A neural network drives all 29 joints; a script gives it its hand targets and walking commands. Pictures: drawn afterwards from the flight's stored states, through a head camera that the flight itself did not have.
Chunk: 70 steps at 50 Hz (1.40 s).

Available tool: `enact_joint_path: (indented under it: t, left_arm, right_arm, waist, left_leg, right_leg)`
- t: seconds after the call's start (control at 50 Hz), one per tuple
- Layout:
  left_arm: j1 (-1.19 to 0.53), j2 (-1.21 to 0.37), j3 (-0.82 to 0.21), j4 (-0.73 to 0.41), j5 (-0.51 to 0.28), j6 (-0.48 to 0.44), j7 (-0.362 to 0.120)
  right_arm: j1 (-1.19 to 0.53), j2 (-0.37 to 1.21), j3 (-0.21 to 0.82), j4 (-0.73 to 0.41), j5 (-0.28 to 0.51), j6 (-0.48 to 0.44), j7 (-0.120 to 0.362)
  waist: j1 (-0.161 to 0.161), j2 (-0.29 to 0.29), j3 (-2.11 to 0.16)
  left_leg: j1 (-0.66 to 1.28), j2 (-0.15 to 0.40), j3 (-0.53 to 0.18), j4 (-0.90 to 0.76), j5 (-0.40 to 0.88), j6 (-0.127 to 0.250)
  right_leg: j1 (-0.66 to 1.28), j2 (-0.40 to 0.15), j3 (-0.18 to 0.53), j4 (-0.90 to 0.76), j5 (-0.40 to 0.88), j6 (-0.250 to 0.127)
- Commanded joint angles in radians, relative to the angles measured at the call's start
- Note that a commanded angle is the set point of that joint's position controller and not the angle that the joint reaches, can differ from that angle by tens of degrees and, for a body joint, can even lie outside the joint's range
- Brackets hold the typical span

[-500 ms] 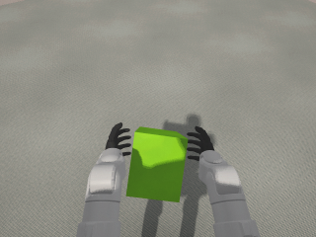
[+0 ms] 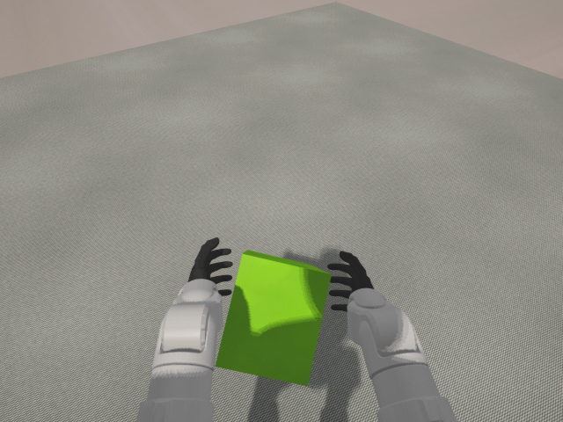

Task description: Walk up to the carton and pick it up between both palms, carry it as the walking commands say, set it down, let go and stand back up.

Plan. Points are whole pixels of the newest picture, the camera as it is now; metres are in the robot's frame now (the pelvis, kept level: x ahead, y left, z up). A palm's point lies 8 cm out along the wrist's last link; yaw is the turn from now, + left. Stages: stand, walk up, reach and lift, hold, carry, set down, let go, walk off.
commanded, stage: carry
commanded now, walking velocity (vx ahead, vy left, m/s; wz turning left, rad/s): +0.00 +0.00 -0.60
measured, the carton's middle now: (271, 305) +0.36 +0.02 -0.09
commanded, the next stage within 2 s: none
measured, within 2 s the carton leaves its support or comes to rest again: neither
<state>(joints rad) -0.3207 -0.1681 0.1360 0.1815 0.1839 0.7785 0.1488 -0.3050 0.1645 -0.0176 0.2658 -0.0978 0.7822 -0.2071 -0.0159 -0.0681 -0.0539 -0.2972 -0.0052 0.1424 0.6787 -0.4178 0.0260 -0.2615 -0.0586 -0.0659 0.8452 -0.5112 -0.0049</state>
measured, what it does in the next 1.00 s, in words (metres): steps on the spot, turning right: right foot, then left foot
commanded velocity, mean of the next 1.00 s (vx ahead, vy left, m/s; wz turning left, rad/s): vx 0.00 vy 0.00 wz -0.60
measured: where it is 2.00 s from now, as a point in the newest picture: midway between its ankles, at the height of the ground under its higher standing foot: outside the picture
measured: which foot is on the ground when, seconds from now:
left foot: down 0.00-0.14, up 0.16-0.38, down 0.40-0.70, up 0.72-1.00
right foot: up 0.00-0.10, down 0.12-0.40, up 0.42-0.66, down 0.68-1.00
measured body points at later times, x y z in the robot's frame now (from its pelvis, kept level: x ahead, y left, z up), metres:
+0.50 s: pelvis +0.07 -0.01 +0.00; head +0.10 -0.01 +0.45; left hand +0.41 +0.03 +0.06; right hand +0.35 -0.19 +0.05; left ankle +0.12 +0.08 -0.71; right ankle +0.01 -0.09 -0.66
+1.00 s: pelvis +0.01 -0.01 +0.01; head +0.05 -0.04 +0.45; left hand +0.36 -0.08 +0.09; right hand +0.23 -0.27 +0.07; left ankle +0.08 +0.12 -0.66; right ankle +0.08 -0.14 -0.71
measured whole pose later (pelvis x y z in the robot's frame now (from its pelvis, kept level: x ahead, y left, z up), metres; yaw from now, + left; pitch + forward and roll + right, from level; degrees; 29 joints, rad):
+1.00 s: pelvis +0.01 -0.01 +0.01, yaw -27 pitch +3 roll +3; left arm -0.45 -0.22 0.11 -0.12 0.14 1.12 0.20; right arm -0.41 0.20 -0.09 -0.15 -0.05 1.19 -0.36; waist -0.04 -0.02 0.05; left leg -0.54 0.03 0.04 1.01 -0.50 -0.08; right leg -0.54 0.00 0.00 0.57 -0.08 -0.05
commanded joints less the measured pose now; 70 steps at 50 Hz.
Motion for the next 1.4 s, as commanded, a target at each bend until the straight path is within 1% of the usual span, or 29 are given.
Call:
enact_joint_path:
  t: [0.0,0.06,0.08,0.1,0.12,0.26,0.32,0.34,0.36,0.38,0.4,0.48,0.58,0.62,0.64,0.66,0.68,0.76,0.9,1.0,1.04,1.08,1.1,1.12,1.14,1.16,1.22,1.28,1.38]
  left_arm:
    - [-0.594,-1.045,-0.643,-0.114,-0.382,-0.006,-0.266]
    - [-0.566,-1.047,-0.65,-0.148,-0.421,0.024,-0.243]
    - [-0.529,-1.06,-0.66,-0.174,-0.432,0.029,-0.236]
    - [-0.567,-1.039,-0.657,-0.249,-0.446,0.03,-0.227]
    - [-0.54,-1.024,-0.623,-0.26,-0.437,0.047,-0.221]
    - [-0.393,-0.97,-0.634,-0.348,-0.423,0.149,-0.197]
    - [-0.425,-0.975,-0.667,-0.412,-0.454,0.198,-0.198]
    - [-0.395,-0.984,-0.683,-0.392,-0.455,0.215,-0.198]
    - [-0.381,-0.976,-0.679,-0.361,-0.45,0.23,-0.205]
    - [-0.388,-0.979,-0.72,-0.341,-0.444,0.235,-0.216]
    - [-0.368,-0.958,-0.682,-0.277,-0.414,0.233,-0.219]
    - [-0.683,-1.055,-0.754,-0.396,-0.487,0.24,-0.24]
    - [-0.499,-1.072,-0.654,-0.336,-0.445,0.282,-0.207]
    - [-0.489,-1.07,-0.653,-0.311,-0.459,0.297,-0.211]
    - [-0.469,-1.067,-0.628,-0.262,-0.452,0.306,-0.215]
    - [-0.455,-1.061,-0.62,-0.265,-0.448,0.315,-0.216]
    - [-0.394,-1.062,-0.609,-0.224,-0.427,0.33,-0.222]
    - [-0.444,-1.083,-0.601,-0.289,-0.415,0.341,-0.227]
    - [-0.497,-1.088,-0.62,-0.382,-0.454,0.349,-0.221]
    - [-0.481,-1.046,-0.613,-0.361,-0.436,0.36,-0.217]
    - [-0.49,-1.043,-0.622,-0.359,-0.432,0.365,-0.217]
    - [-0.52,-1.05,-0.623,-0.324,-0.436,0.372,-0.217]
    - [-0.51,-1.068,-0.64,-0.306,-0.446,0.381,-0.214]
    - [-0.498,-1.073,-0.67,-0.301,-0.466,0.387,-0.218]
    - [-0.558,-1.063,-0.681,-0.331,-0.492,0.381,-0.226]
    - [-0.791,-1.101,-0.694,-0.437,-0.532,0.373,-0.237]
    - [-0.738,-1.113,-0.726,-0.385,-0.51,0.364,-0.243]
    - [-0.725,-1.145,-0.749,-0.426,-0.535,0.386,-0.225]
    - [-0.563,-1.076,-0.714,-0.241,-0.534,0.43,-0.208]
  right_arm:
    - [-0.64,1.0,0.473,-0.317,0.23,-0.055,0.268]
    - [-0.644,0.949,0.531,-0.404,0.247,-0.017,0.236]
    - [-0.621,0.949,0.563,-0.422,0.254,-0.004,0.23]
    - [-0.613,0.969,0.575,-0.418,0.276,0.014,0.228]
    - [-0.615,0.98,0.597,-0.451,0.303,0.031,0.221]
    - [-0.45,0.985,0.611,-0.482,0.36,0.117,0.207]
    - [-0.439,0.976,0.611,-0.545,0.377,0.158,0.211]
    - [-0.439,0.981,0.61,-0.544,0.381,0.169,0.215]
    - [-0.441,0.98,0.586,-0.535,0.374,0.181,0.219]
    - [-0.41,0.955,0.533,-0.525,0.328,0.189,0.227]
    - [-0.438,0.94,0.529,-0.532,0.301,0.202,0.242]
    - [-0.657,0.982,0.539,-0.536,0.332,0.208,0.264]
    - [-0.618,0.972,0.565,-0.595,0.36,0.254,0.27]
    - [-0.604,0.955,0.572,-0.59,0.347,0.268,0.26]
    - [-0.623,0.969,0.567,-0.573,0.339,0.282,0.254]
    - [-0.554,0.981,0.555,-0.508,0.339,0.296,0.256]
    - [-0.527,0.991,0.563,-0.498,0.344,0.308,0.258]
    - [-0.607,1.05,0.591,-0.522,0.395,0.312,0.26]
    - [-0.679,1.083,0.581,-0.587,0.439,0.34,0.255]
    - [-0.629,1.083,0.551,-0.514,0.429,0.364,0.256]
    - [-0.59,1.095,0.527,-0.469,0.416,0.371,0.259]
    - [-0.606,1.105,0.518,-0.459,0.411,0.371,0.263]
    - [-0.571,1.103,0.502,-0.441,0.404,0.373,0.263]
    - [-0.561,1.085,0.479,-0.425,0.391,0.366,0.265]
    - [-0.559,1.082,0.482,-0.457,0.358,0.36,0.268]
    - [-0.657,1.117,0.476,-0.446,0.346,0.352,0.267]
    - [-0.74,1.12,0.503,-0.516,0.36,0.357,0.26]
    - [-0.725,1.075,0.484,-0.568,0.365,0.365,0.272]
    - [-0.527,0.967,0.408,-0.412,0.301,0.384,0.26]
  waist:
    - [0.014,0.279,-0.325]
    - [0.02,0.093,-0.405]
    - [0.037,-0.05,-0.441]
    - [0.04,-0.232,-0.437]
    - [0.034,-0.267,-0.413]
    - [0.048,-0.086,-0.436]
    - [0.011,0.002,-0.478]
    - [-0.013,0.105,-0.529]
    - [-0.021,0.355,-0.532]
    - [-0.013,0.334,-0.542]
    - [0.014,0.228,-0.534]
    - [0.006,0.23,-0.347]
    - [0.042,0.237,-0.422]
    - [0.049,0.101,-0.443]
    - [0.051,-0.136,-0.497]
    - [0.032,-0.235,-0.509]
    - [0.026,-0.159,-0.46]
    - [0.024,-0.058,-0.453]
    - [0.038,-0.078,-0.524]
    - [0.036,-0.152,-0.55]
    - [0.034,-0.138,-0.537]
    - [0.009,-0.13,-0.512]
    - [-0.01,0.037,-0.481]
    - [-0.012,0.456,-0.448]
    - [0.011,0.396,-0.376]
    - [0.012,0.35,-0.348]
    - [0.024,0.073,-0.311]
    - [0.022,0.173,-0.345]
    - [0.0,0.409,-0.431]
  left_leg:
    - [0.441,0.282,-0.183,-0.051,1.455,0.056]
    - [0.159,0.209,-0.05,0.135,0.979,-0.058]
    - [-0.051,0.14,-0.006,0.247,0.64,-0.092]
    - [-0.287,0.027,0.012,0.347,-0.007,-0.106]
    - [-0.347,0.004,-0.047,0.314,-0.247,-0.083]
    - [-0.389,0.0,-0.044,0.171,-0.011,-0.084]
    - [0.052,0.008,-0.059,-0.09,0.27,-0.043]
    - [0.394,0.131,-0.14,-0.159,0.812,0.008]
    - [0.673,0.38,-0.376,-0.109,1.496,0.144]
    - [0.676,0.484,-0.429,-0.066,1.747,0.216]
    - [0.543,0.473,-0.409,-0.114,1.682,0.199]
    - [0.118,0.377,-0.196,-0.161,0.891,0.092]
    - [0.179,0.361,-0.029,-0.031,0.82,0.032]
    - [0.017,0.267,0.013,0.118,0.561,-0.052]
    - [-0.193,0.175,0.011,0.268,0.102,-0.092]
    - [-0.298,0.116,-0.036,0.373,-0.262,-0.094]
    - [-0.295,0.124,-0.093,0.412,-0.231,-0.08]
    - [-0.346,0.084,-0.097,0.421,-0.138,-0.109]
    - [-0.309,0.04,-0.125,0.327,-0.082,-0.111]
    - [-0.164,0.011,-0.12,0.221,-0.083,-0.093]
    - [-0.033,-0.034,-0.09,0.09,-0.115,-0.071]
    - [0.209,-0.066,-0.032,-0.191,-0.085,-0.036]
    - [0.365,0.035,-0.12,-0.372,-0.122,-0.005]
    - [0.283,0.352,-0.471,-0.426,-0.158,0.091]
    - [0.146,0.579,-0.551,-0.376,0.171,0.219]
    - [-0.007,0.53,-0.442,-0.353,0.133,0.21]
    - [0.01,0.392,-0.26,-0.308,0.222,0.094]
    - [0.227,0.339,-0.154,-0.217,0.55,0.048]
    - [0.287,0.361,-0.11,-0.178,0.622,0.067]
  right_leg:
    - [-0.223,0.05,-0.033,-0.188,0.048,-0.015]
    - [0.117,-0.01,0.031,-0.254,0.682,-0.04]
    - [0.311,-0.101,0.138,-0.197,1.186,-0.098]
    - [0.487,-0.202,0.278,-0.193,1.69,-0.179]
    - [0.481,-0.252,0.361,-0.211,1.841,-0.214]
    - [0.511,-0.174,0.29,-0.109,1.628,-0.141]
    - [0.179,-0.077,0.156,0.025,1.523,-0.046]
    - [-0.085,-0.025,0.079,0.148,1.157,0.014]
    - [-0.418,0.104,0.007,0.346,0.16,0.053]
    - [-0.462,0.094,0.043,0.406,-0.166,0.041]
    - [-0.384,0.065,0.058,0.46,-0.141,0.009]
    - [-0.187,0.028,-0.008,0.09,-0.009,0.04]
    - [-0.04,0.048,-0.049,-0.191,0.244,0.034]
    - [0.167,-0.061,0.114,-0.311,0.65,-0.022]
    - [0.337,-0.248,0.356,-0.281,1.16,-0.11]
    - [0.404,-0.335,0.453,-0.256,1.514,-0.186]
    - [0.363,-0.29,0.353,-0.249,1.532,-0.189]
    - [0.317,-0.241,0.359,-0.302,1.248,-0.161]
    - [0.344,-0.202,0.352,-0.339,1.095,-0.139]
    - [0.222,-0.177,0.386,-0.446,0.639,-0.115]
    - [0.121,-0.159,0.391,-0.516,0.435,-0.078]
    - [-0.034,-0.075,0.3,-0.541,0.292,0.049]
    - [-0.216,0.024,0.198,-0.433,0.162,0.113]
    - [-0.344,0.147,0.06,0.01,0.03,0.09]
    - [-0.448,0.107,0.043,0.329,0.0,0.095]
    - [-0.362,0.01,0.177,0.453,0.004,0.063]
    - [-0.365,0.017,0.085,0.468,0.121,0.051]
    - [-0.438,0.043,-0.017,0.296,0.088,0.083]
    - [-0.257,0.086,-0.064,0.006,-0.053,0.093]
